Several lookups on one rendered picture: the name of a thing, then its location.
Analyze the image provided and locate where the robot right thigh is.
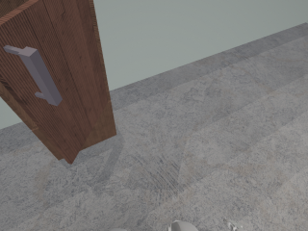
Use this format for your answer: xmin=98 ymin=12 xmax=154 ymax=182
xmin=167 ymin=221 xmax=198 ymax=231

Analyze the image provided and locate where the cupboard door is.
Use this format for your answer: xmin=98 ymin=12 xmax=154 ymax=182
xmin=0 ymin=0 xmax=109 ymax=165

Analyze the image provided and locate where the handle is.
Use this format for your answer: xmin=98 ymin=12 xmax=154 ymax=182
xmin=3 ymin=45 xmax=63 ymax=106

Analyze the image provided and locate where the robot right hand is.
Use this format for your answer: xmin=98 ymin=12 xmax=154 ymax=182
xmin=223 ymin=218 xmax=247 ymax=231

